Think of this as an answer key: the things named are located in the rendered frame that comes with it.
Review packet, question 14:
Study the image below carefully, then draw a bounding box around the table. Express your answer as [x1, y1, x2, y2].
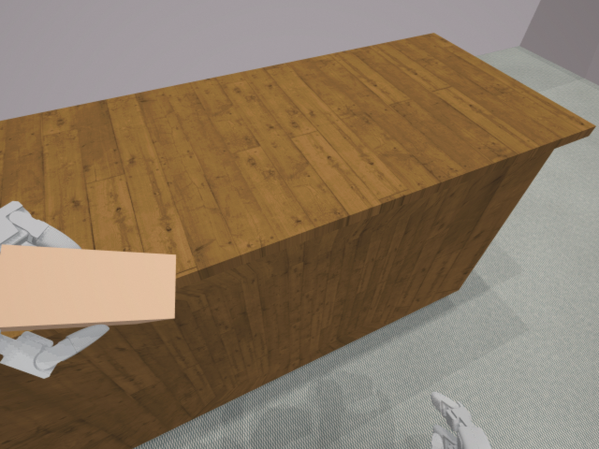
[0, 33, 596, 449]

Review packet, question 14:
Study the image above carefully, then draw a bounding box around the robot left hand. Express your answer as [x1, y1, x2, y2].
[0, 201, 110, 379]

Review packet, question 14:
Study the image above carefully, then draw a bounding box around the sponge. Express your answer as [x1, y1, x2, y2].
[0, 244, 176, 332]

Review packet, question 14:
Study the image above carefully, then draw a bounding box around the robot right hand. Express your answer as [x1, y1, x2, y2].
[431, 392, 492, 449]

